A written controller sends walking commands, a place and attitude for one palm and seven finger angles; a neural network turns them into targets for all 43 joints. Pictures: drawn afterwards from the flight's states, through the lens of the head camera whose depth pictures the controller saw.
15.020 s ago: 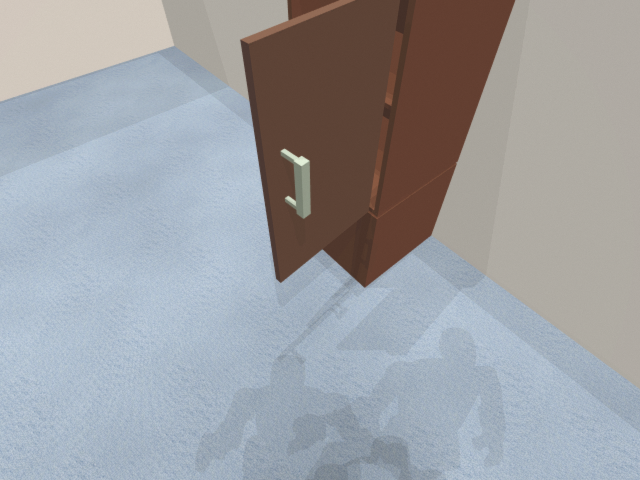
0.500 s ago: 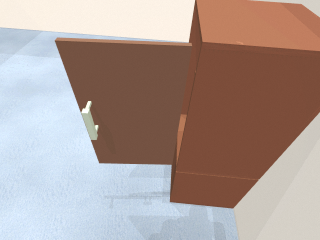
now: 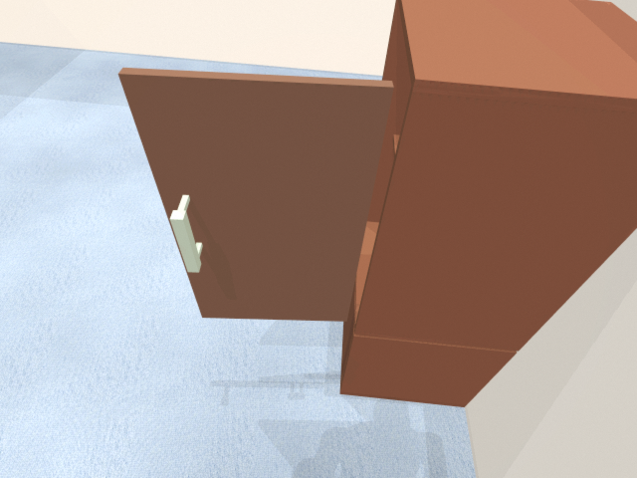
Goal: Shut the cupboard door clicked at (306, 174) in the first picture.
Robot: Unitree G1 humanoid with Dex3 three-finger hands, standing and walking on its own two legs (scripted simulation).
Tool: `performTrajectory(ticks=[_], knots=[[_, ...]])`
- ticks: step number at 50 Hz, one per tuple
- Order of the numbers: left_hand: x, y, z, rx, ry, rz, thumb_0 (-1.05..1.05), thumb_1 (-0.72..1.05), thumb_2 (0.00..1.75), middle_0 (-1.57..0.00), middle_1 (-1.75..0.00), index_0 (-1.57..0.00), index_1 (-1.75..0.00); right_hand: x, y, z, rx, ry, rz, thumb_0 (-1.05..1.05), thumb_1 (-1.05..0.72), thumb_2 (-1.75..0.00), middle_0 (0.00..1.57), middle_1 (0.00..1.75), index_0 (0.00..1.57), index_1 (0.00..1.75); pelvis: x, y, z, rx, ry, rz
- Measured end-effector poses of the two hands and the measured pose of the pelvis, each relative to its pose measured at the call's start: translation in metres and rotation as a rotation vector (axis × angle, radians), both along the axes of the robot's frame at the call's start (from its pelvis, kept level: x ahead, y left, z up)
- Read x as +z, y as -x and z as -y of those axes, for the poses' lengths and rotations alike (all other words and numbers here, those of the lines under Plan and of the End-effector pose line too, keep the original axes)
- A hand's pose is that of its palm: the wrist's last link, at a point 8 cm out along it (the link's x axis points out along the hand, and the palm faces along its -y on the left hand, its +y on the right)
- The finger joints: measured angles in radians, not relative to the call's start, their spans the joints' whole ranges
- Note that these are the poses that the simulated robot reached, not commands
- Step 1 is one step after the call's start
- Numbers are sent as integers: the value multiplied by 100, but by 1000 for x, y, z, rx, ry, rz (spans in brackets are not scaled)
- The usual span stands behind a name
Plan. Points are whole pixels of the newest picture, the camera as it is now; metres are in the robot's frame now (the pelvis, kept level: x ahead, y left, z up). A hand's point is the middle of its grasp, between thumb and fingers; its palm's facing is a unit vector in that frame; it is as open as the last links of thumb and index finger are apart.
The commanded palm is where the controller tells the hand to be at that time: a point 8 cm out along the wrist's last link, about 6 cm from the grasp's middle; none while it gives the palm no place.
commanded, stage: come to a stop and stand still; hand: left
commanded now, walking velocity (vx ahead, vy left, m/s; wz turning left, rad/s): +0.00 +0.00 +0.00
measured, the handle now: (189, 234) +0.49 +0.25 -0.02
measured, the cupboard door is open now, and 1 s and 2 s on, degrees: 95 95 95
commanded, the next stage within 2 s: look again from close up in 0.04 s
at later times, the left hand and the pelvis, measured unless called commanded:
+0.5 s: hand out of the picture -0.01 +0.16 -0.18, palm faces +0.01 -0.99 -0.16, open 7.4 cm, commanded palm none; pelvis +0.00 +0.00 +0.00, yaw +0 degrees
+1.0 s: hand (197, 405) +0.21 +0.16 -0.01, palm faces +0.10 -0.99 +0.00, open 6.8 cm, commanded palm +0.12 +0.21 -0.06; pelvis -0.02 -0.03 -0.06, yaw +2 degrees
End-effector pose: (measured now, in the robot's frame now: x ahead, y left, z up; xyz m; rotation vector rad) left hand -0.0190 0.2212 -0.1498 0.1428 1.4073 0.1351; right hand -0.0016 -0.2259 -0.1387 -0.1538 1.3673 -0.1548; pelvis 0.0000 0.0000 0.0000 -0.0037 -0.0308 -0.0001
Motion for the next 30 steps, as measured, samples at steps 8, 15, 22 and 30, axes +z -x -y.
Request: performTrajectory(ticks=[8, 15, 22, 30], knots=[[-2, -2, 7, 0, 16, 3, 0, 91, 90, -20, -29, -20, -30, 0, 0, -3, -7, -5, -4, 0, -91, -90, 20, 30, 20, 30, 0, 0, 0, -3, 0, 3], [-2, -6, 9, -2, 22, 11, 0, 91, 90, -20, -29, -20, -30, 0, -1, -4, -10, -5, -4, 0, -91, -90, 20, 30, 20, 30, 0, -1, 0, -4, 0, 2], [-1, -8, 9, -1, 18, 10, 0, 91, 90, -20, -29, -20, -30, 0, 0, -4, -12, -6, -9, 0, -91, -90, 20, 30, 20, 30, 1, -2, 1, -4, -1, -1], [0, -8, 9, 1, 10, 6, 0, 91, 90, -20, -29, -20, -30, -1, 0, -3, -15, -10, -13, 0, -91, -90, 20, 30, 20, 30, 1, -3, 3, -5, -2, 0]])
